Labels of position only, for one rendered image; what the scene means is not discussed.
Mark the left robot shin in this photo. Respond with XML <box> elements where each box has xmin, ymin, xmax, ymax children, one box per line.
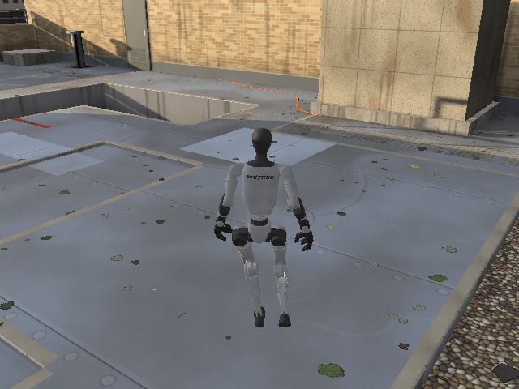
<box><xmin>244</xmin><ymin>263</ymin><xmax>262</xmax><ymax>317</ymax></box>

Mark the left robot foot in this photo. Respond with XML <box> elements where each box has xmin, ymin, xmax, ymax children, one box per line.
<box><xmin>254</xmin><ymin>306</ymin><xmax>265</xmax><ymax>327</ymax></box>

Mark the robot left hand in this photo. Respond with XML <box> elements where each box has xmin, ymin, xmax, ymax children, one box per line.
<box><xmin>214</xmin><ymin>224</ymin><xmax>233</xmax><ymax>241</ymax></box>

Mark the robot left forearm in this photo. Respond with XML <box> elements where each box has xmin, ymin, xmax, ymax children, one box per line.
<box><xmin>216</xmin><ymin>195</ymin><xmax>230</xmax><ymax>227</ymax></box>

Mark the robot right hand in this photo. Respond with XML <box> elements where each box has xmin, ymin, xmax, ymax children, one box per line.
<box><xmin>294</xmin><ymin>231</ymin><xmax>314</xmax><ymax>251</ymax></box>

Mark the right robot upper arm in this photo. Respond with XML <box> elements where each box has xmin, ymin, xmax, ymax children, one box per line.
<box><xmin>278</xmin><ymin>164</ymin><xmax>300</xmax><ymax>210</ymax></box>

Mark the left robot upper arm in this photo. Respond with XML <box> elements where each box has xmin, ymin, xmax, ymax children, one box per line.
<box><xmin>222</xmin><ymin>163</ymin><xmax>244</xmax><ymax>207</ymax></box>

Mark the robot right forearm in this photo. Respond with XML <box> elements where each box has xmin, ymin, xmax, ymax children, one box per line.
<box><xmin>293</xmin><ymin>197</ymin><xmax>311</xmax><ymax>233</ymax></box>

